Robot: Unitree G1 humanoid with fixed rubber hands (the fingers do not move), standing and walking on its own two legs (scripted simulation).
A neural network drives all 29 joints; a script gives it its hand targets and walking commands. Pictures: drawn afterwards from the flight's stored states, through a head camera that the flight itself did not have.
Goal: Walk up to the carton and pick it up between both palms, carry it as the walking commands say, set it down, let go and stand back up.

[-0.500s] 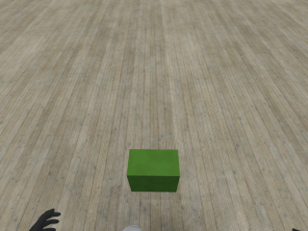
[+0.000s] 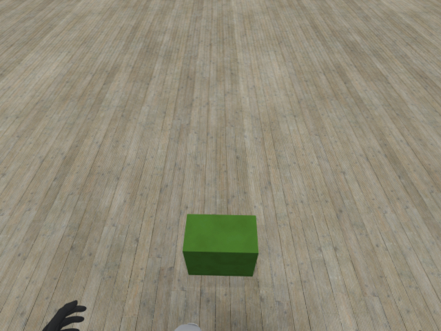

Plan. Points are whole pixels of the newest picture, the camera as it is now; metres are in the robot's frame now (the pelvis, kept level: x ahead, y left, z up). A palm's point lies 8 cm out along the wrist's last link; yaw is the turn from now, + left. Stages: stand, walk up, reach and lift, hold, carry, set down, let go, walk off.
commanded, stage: walk up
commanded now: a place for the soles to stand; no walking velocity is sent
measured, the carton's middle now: (221, 246) +0.55 +0.05 -0.61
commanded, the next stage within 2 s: none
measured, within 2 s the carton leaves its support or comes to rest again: neither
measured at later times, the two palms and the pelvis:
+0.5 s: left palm out of the picture +0.12 +0.33 -0.07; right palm out of the picture +0.10 -0.33 -0.06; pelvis +0.01 +0.00 +0.00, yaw +1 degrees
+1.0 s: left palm out of the picture +0.13 +0.33 -0.05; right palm (421, 315) +0.19 -0.32 -0.07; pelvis +0.07 +0.00 +0.01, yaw +2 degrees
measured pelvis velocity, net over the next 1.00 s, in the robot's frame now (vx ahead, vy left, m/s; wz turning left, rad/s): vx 0.07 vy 0.00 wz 0.04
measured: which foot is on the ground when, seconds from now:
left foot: down 0.00-0.70, up 0.72-1.00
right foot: down 0.00-0.52, up 0.54-0.66, down 0.68-1.00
